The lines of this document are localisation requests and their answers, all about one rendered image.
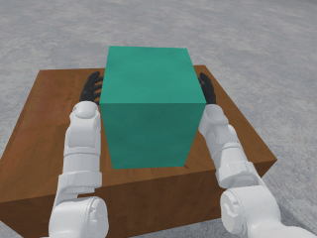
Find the carton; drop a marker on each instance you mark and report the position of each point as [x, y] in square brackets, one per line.
[151, 104]

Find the robot left upper arm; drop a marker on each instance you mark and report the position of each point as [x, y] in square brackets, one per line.
[83, 217]

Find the right robot forearm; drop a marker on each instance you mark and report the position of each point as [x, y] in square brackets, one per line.
[232, 166]

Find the left robot hand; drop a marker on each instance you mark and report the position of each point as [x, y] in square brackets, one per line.
[87, 93]

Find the pedestal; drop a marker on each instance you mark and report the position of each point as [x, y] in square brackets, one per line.
[139, 201]

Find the right robot hand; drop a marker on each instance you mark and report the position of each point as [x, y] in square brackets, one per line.
[207, 88]

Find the left robot forearm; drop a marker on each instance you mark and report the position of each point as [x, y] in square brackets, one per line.
[82, 151]

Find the robot right upper arm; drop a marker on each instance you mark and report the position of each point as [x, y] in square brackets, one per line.
[251, 212]

